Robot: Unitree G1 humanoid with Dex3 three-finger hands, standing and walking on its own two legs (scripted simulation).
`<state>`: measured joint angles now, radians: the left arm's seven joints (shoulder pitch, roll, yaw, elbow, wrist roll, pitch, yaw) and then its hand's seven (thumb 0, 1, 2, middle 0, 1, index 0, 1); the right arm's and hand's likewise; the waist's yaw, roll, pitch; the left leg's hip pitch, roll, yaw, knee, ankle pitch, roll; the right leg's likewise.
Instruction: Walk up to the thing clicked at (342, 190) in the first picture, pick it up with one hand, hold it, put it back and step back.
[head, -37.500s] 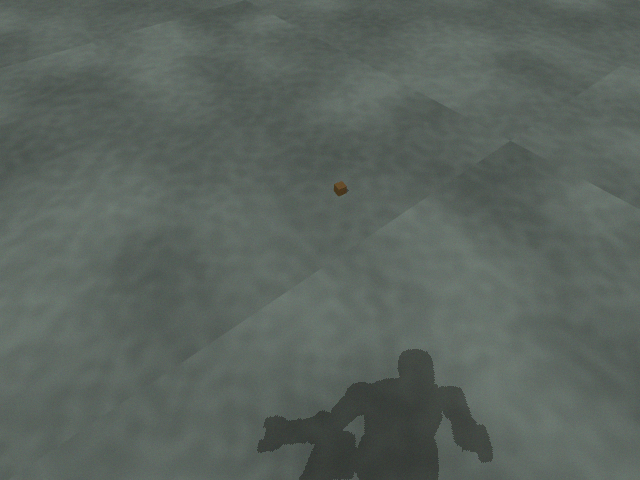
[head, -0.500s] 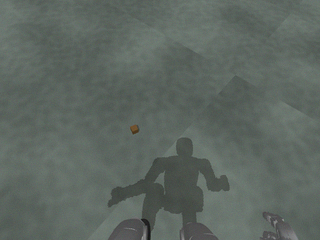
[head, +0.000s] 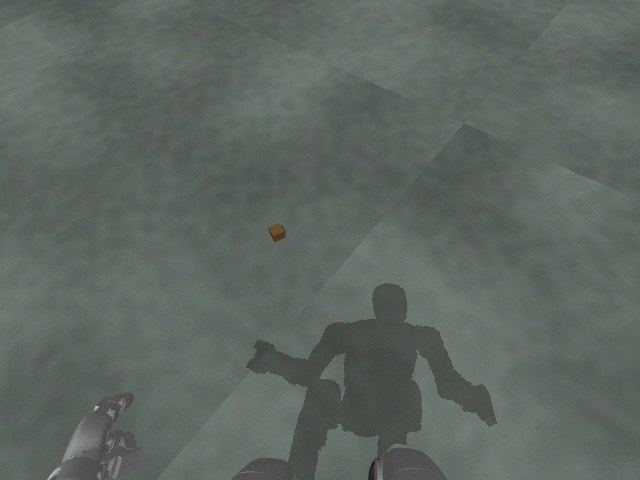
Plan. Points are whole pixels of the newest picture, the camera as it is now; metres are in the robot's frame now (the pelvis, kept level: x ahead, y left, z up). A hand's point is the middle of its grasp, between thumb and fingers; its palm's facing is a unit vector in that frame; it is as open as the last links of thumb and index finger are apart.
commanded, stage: step back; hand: left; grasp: from above
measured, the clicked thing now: (276, 232) +0.91 +0.22 -0.74
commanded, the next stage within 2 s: stand in 1.54 s
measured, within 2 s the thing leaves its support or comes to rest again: neither
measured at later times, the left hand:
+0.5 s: hand out of the picture -0.09 +0.25 -0.14, palm faces -0.06 -0.91 -0.42, open 7.4 cm
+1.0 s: hand out of the picture -0.08 +0.26 -0.13, palm faces +0.01 -0.92 -0.38, open 7.4 cm
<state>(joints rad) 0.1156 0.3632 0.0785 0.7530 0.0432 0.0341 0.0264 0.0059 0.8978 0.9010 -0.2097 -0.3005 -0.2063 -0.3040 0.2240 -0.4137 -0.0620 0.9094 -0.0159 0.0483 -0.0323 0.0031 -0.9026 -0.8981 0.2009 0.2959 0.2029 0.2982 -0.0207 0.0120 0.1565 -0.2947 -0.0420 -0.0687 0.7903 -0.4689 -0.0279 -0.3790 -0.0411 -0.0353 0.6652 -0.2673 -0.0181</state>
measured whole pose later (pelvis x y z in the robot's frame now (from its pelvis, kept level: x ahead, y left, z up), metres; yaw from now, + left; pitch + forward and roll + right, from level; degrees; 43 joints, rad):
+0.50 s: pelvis -0.15 -0.02 +0.00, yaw -5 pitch -2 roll +1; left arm 0.25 0.35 0.06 0.95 0.04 0.01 0.01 0.01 0.90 0.90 -0.21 -0.30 -0.21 -0.30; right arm 0.12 -0.40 -0.05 0.89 -0.01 0.06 0.00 0.00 -0.90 -0.90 0.20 0.30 0.21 0.30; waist 0.04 0.04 0.09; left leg -0.44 -0.02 -0.10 0.92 -0.46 0.01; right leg -0.23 0.00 0.07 0.66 -0.39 0.00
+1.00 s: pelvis -0.16 -0.01 +0.01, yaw -1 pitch -3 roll +0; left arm 0.19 0.36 0.06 0.99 0.04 -0.04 -0.01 0.01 0.90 0.90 -0.21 -0.30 -0.21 -0.30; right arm 0.23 -0.38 -0.05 1.00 -0.02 0.01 0.01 0.00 -0.90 -0.90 0.20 0.30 0.21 0.30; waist 0.02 0.02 0.05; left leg -0.32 -0.02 -0.06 0.83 -0.52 0.00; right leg -0.22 -0.03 -0.05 0.57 -0.30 -0.01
